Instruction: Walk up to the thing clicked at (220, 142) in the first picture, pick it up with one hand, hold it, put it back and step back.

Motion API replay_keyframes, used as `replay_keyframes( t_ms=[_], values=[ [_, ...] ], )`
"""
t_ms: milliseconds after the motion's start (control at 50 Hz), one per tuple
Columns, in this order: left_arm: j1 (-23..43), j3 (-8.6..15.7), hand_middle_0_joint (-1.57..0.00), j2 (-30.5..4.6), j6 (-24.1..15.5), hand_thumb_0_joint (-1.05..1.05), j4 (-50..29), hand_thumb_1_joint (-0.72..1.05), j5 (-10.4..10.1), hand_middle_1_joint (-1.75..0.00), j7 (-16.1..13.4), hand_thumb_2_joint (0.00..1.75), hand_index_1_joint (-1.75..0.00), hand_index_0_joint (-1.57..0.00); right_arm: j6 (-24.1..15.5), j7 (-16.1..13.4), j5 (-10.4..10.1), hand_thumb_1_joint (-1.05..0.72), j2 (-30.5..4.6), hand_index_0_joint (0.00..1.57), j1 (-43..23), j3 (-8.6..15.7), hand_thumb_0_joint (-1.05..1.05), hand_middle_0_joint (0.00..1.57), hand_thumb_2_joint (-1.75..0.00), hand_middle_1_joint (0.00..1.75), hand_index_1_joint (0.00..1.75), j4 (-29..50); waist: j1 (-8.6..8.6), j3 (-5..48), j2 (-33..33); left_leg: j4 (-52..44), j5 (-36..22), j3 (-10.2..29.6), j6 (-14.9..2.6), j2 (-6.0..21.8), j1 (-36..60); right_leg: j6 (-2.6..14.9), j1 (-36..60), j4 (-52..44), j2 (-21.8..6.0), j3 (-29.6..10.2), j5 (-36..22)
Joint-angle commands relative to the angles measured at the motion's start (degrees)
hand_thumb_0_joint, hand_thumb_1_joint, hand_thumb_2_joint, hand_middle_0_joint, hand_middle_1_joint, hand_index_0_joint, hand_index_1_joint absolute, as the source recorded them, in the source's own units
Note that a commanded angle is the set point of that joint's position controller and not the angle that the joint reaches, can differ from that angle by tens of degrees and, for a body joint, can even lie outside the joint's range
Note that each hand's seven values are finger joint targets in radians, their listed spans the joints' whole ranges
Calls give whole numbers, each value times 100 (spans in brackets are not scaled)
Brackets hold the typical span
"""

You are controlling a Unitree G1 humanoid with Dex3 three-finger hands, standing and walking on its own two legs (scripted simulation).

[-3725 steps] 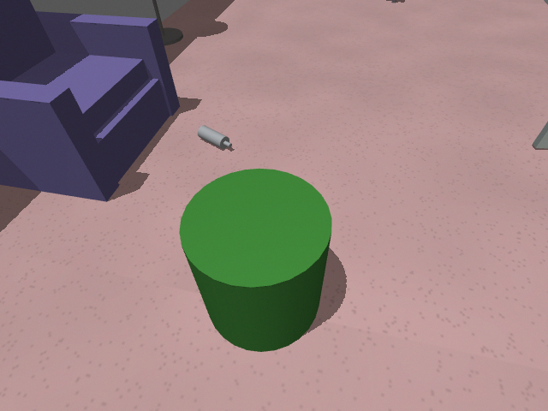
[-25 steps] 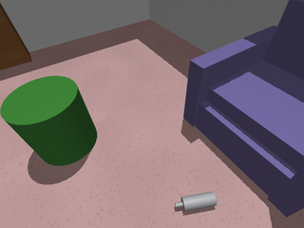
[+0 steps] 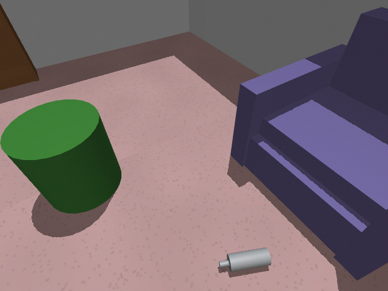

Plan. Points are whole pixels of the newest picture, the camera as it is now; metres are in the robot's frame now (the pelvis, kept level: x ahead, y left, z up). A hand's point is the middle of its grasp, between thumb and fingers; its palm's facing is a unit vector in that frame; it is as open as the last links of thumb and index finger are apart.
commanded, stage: stand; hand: right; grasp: from above
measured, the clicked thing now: (243, 260) +0.43 -0.20 -0.74
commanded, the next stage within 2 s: step back in 1.56 s
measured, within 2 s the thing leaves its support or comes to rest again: neither
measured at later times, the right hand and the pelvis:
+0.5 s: hand out of the picture +0.08 -0.22 -0.16, palm faces +0.01 +0.95 -0.32, open 7.4 cm; pelvis +0.01 +0.01 +0.00, yaw +0 degrees
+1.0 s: hand out of the picture +0.09 -0.23 -0.15, palm faces +0.00 +0.94 -0.33, open 7.4 cm; pelvis +0.02 +0.01 +0.00, yaw +0 degrees
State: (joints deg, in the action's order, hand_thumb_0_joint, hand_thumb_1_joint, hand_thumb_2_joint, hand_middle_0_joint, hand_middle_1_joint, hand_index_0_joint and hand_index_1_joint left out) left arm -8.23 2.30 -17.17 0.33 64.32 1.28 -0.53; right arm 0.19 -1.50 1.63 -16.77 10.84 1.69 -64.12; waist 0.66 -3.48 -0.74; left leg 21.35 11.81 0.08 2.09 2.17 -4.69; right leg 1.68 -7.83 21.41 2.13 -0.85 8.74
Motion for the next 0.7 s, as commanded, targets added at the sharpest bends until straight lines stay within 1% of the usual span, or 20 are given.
replay_keyframes(
  t_ms=[0,40,80,140,180,200,220,240,280,320,380,400,420,440,480,500,540,580,600,680],
  values=[
    [278,166,-20,-1088,-117,0,-335,90,16,-30,-76,90,-30,-20,-101,-50,-2,-90,-1100,20,-193,202,0,20,-90,30,30,257,-10,-108,-21,-491,381,397,-237,374,-309,33,-312,-763,-739,-868,1053],
    [327,159,-20,-1093,-146,0,-328,90,-10,-30,-76,90,-30,-20,-136,-49,7,-90,-1087,20,-167,189,0,20,-90,30,30,244,-5,162,47,-550,97,438,-255,442,-272,32,36,-588,-721,-785,465],
    [331,138,-20,-1076,-152,0,-308,90,-4,-30,-71,90,-30,-20,-145,-53,1,-90,-1132,20,-294,190,0,20,-90,30,30,253,-39,105,117,-588,136,450,-247,447,-339,15,37,-552,-701,-745,318],
    [292,120,-20,-1103,-155,0,-261,90,-4,-30,-69,90,-30,-20,-168,-63,-20,-90,-1122,20,-338,179,0,20,-90,30,30,248,-61,225,149,-638,-213,470,-243,497,-242,55,189,-427,-736,-686,-120],
    [305,111,-20,-1107,-146,0,-237,90,-13,-30,-67,90,-30,-20,-159,-66,-25,-90,-1135,20,-328,179,0,20,-90,30,30,210,-54,118,206,-662,-115,449,-236,481,-270,43,161,-467,-741,-696,-112],
    [309,105,-20,-1113,-151,0,-238,90,-12,-30,-68,90,-30,-20,-168,-59,-26,-90,-1141,20,-309,184,0,20,-90,30,30,211,-48,191,172,-672,-279,458,-237,496,-233,59,226,-422,-741,-665,-210],
    [253,87,-20,-1086,-150,0,-219,90,-13,-30,-74,90,-30,-20,-162,-57,-37,-90,-1178,20,-351,199,0,20,-90,30,30,202,-74,135,181,-659,-292,462,-238,482,-210,44,155,-464,-736,-669,-191],
    [295,82,-20,-1098,-148,0,-209,90,-18,-30,-75,90,-30,-20,-154,-56,-41,-90,-1119,20,-318,177,0,20,-90,30,30,174,-54,25,175,-660,-167,443,-245,467,-298,25,168,-489,-744,-679,-165],
    [245,70,-20,-1083,-137,0,-187,90,-15,-30,-75,90,-30,-20,-145,-55,-45,-90,-1130,20,-378,183,0,20,-90,30,30,175,-70,4,172,-694,-77,458,-250,475,-235,29,55,-514,-751,-680,-61],
    [247,63,-20,-1126,-151,0,-174,90,-21,-30,-74,90,-30,-20,-155,-40,-54,-90,-1129,20,-361,181,0,20,-90,30,30,175,-49,73,91,-685,-270,471,-251,487,-131,22,79,-507,-768,-669,-220],
    [328,58,-20,-1159,-164,0,-198,90,-24,-30,-79,90,-30,-20,-151,-32,-45,-90,-1154,20,-363,191,0,20,-90,30,30,168,-34,108,87,-683,-301,446,-241,471,-145,14,135,-523,-772,-669,-218],
    [301,51,-20,-1131,-164,0,-193,90,-22,-30,-81,90,-30,-20,-146,-33,-48,-90,-1198,20,-451,205,0,20,-90,30,30,177,-67,92,110,-687,-279,453,-247,472,-127,1,88,-544,-771,-671,-233],
    [349,51,-20,-1139,-162,0,-185,90,-24,-30,-83,90,-30,-20,-145,-31,-47,-90,-1156,20,-429,190,0,20,-90,30,30,166,-41,34,130,-688,-167,425,-249,451,-202,-1,103,-564,-781,-695,-203],
    [353,64,-20,-1193,-163,0,-202,90,-19,-30,-84,90,-30,-20,-145,-25,-38,-90,-1188,20,-441,199,0,20,-90,30,30,181,-47,89,103,-719,-201,448,-245,464,-189,10,120,-546,-776,-679,-172],
    [336,58,-20,-1179,-164,0,-191,90,-21,-30,-84,90,-30,-20,-153,-28,-47,-90,-1223,20,-510,215,0,20,-90,30,30,204,-61,173,106,-700,-307,448,-252,483,-103,15,138,-526,-797,-669,-270],
    [374,56,-20,-1174,-182,0,-205,90,-30,-30,-80,90,-30,-20,-164,-28,-45,-90,-1197,20,-498,207,0,20,-90,30,30,203,-42,289,89,-657,-568,428,-257,505,-11,28,250,-487,-831,-665,-671],
    [370,53,-20,-1197,-194,0,-184,90,-35,-30,-87,90,-30,-20,-174,-20,-65,-90,-1160,20,-498,202,0,20,-90,30,30,191,-41,362,65,-645,-752,434,-245,500,39,29,324,-420,-842,-634,-878],
    [330,48,-20,-1201,-193,0,-169,90,-30,-30,-95,90,-30,-20,-163,-17,-69,-90,-1194,20,-572,208,0,20,-90,30,30,216,-70,308,63,-655,-701,436,-251,496,32,4,254,-467,-832,-621,-812],
    [358,47,-20,-1224,-201,0,-155,90,-29,-30,-98,90,-30,-20,-164,-7,-80,-90,-1179,20,-549,202,0,20,-90,30,30,209,-46,338,32,-651,-728,445,-250,503,70,13,262,-472,-841,-617,-768],
    [389,38,-20,-1242,-214,0,-162,90,-39,-30,-96,90,-30,-20,-165,-3,-75,-90,-1219,20,-570,205,0,20,-90,30,30,212,-37,400,70,-623,-930,403,-232,498,89,-6,363,-473,-867,-623,-1085]
  ],
)
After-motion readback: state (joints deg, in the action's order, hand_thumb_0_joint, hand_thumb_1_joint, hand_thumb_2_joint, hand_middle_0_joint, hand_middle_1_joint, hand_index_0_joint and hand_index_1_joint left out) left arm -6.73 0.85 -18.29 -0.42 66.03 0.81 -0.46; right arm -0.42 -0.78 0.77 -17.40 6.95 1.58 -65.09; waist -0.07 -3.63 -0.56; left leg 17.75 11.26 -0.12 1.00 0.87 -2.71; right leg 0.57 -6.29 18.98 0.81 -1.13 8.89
